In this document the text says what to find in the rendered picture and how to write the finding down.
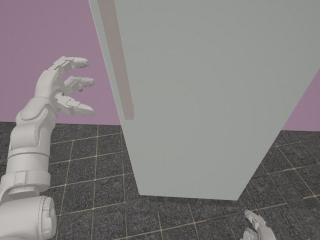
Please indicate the right robot hand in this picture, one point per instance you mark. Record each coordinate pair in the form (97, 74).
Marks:
(259, 224)

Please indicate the left robot upper arm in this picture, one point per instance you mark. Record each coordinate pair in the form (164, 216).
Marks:
(32, 218)

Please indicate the fridge door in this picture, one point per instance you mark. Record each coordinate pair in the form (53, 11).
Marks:
(213, 83)

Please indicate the left robot forearm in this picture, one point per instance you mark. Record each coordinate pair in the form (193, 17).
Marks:
(29, 152)

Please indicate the handle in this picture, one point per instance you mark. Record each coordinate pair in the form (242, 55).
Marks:
(112, 32)

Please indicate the left robot hand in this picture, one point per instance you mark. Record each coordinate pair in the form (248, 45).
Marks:
(50, 85)

